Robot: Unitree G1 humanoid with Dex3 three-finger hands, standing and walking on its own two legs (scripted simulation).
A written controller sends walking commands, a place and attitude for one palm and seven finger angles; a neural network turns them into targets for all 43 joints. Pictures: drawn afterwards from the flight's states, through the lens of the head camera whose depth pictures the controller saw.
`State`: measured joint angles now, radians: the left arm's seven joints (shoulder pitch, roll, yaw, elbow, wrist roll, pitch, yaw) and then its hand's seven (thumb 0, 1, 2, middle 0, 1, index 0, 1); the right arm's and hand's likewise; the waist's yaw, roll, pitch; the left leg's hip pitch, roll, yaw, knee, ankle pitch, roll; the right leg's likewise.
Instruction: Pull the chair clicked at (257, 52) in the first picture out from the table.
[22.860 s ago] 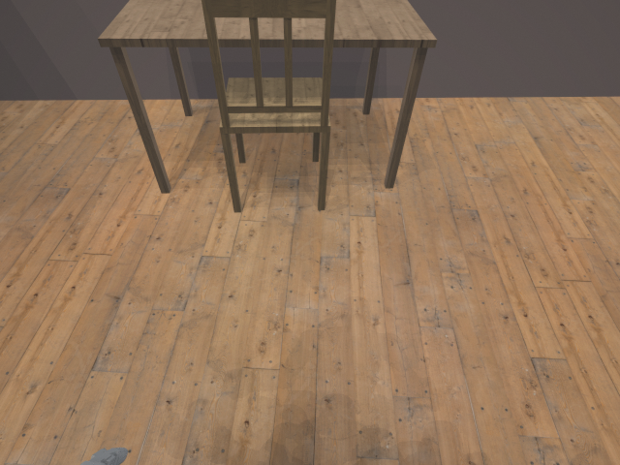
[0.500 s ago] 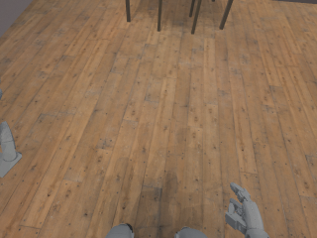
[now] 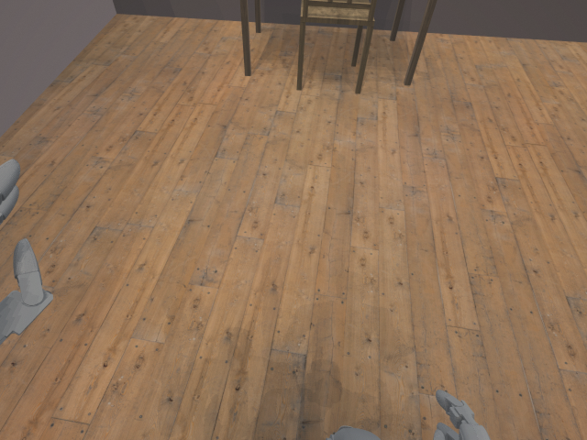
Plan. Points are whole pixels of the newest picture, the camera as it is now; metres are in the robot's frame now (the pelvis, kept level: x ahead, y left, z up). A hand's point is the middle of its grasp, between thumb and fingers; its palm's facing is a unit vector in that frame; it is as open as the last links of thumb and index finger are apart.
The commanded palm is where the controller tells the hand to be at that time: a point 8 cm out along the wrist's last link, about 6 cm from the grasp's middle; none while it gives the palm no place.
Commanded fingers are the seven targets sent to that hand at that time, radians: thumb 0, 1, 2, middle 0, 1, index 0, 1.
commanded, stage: stop stepping back and stand still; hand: left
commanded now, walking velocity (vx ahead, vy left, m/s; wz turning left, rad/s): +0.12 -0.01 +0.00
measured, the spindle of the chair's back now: out of the picture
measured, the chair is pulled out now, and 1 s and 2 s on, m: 0.00 0.00 0.00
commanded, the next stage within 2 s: let the arm hang, fingers relaxed in 0.12 s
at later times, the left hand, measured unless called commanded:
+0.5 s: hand out of the picture +0.11 +0.15 -0.17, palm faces +0.07 -0.99 -0.14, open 7.1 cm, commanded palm none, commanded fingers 0.00 0.90 0.90 -0.20 -0.30 -0.20 -0.30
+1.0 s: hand out of the picture +0.04 +0.19 -0.17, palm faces +0.03 -0.98 -0.19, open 7.4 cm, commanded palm none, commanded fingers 0.00 0.90 0.90 -0.20 -0.30 -0.20 -0.30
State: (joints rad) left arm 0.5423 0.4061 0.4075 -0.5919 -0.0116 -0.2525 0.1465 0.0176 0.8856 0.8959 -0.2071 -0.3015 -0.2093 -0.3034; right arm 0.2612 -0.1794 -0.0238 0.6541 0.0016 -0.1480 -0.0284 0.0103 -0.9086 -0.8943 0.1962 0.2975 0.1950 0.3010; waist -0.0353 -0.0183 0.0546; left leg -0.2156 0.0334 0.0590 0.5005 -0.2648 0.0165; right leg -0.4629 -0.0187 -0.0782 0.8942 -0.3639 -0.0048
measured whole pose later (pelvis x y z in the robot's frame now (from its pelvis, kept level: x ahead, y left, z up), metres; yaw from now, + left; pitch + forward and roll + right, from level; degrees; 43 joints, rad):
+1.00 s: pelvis +0.03 +0.01 +0.00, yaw +0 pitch -1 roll +0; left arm 0.28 0.15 0.01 1.09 0.01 0.01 0.02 0.00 0.91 0.90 -0.19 -0.30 -0.20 -0.30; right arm 0.30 -0.13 0.00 1.08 -0.02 0.01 -0.02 0.01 -0.92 -0.89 0.20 0.30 0.19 0.30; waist -0.01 0.01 0.04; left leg -0.21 0.01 0.09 0.42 -0.19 0.02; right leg -0.19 -0.02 -0.01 0.42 -0.21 0.01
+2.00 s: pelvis +0.07 +0.01 +0.01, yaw -1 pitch -1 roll +0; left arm 0.29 0.11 0.01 1.15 0.01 -0.01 0.03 0.01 0.91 0.90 -0.19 -0.30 -0.20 -0.30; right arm 0.30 -0.10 -0.01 1.14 -0.02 -0.01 -0.04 0.00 -0.91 -0.89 0.20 0.30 0.19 0.30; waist -0.01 0.00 0.05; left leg -0.15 0.02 0.09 0.40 -0.23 0.01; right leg -0.14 -0.01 0.00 0.41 -0.25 0.00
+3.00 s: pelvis +0.29 -0.04 -0.02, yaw -12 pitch -1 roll +0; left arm 0.45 0.09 0.04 1.13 0.02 -0.07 0.01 0.00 0.90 0.90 -0.20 -0.30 -0.20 -0.30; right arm 0.06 -0.15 -0.05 0.96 -0.02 -0.05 0.01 0.00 -0.91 -0.89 0.19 0.30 0.19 0.30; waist 0.05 -0.01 0.10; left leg -0.45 0.03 0.11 0.58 -0.16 0.04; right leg 0.09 0.04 0.02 0.44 -0.48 -0.06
